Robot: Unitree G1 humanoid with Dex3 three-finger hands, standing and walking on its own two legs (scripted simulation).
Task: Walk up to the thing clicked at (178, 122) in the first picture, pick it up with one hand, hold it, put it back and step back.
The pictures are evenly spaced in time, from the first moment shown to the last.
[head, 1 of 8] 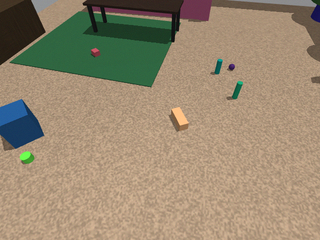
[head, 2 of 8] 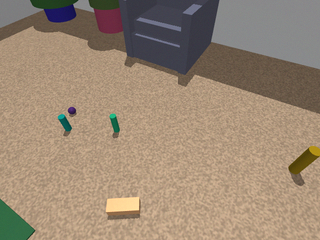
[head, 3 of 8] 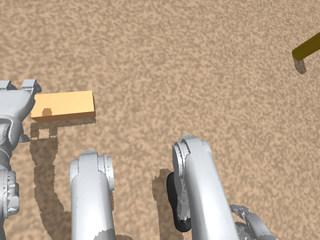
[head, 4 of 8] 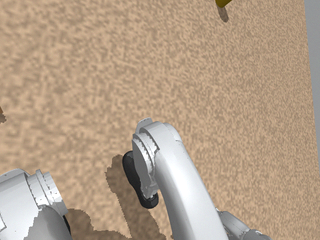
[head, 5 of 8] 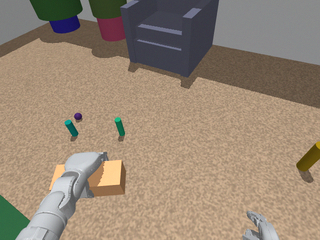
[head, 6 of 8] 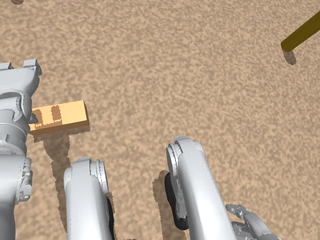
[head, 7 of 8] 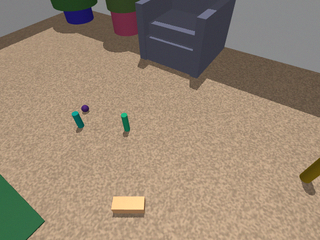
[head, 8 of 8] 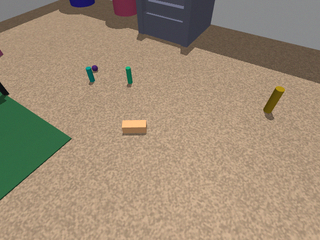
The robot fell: no
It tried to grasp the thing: yes
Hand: left
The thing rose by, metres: 0.68
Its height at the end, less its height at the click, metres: +0.00
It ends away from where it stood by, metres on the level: 0.01
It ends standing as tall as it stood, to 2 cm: yes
